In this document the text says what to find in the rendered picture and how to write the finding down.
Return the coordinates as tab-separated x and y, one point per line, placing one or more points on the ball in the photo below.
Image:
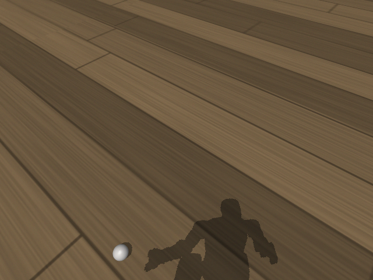
120	252

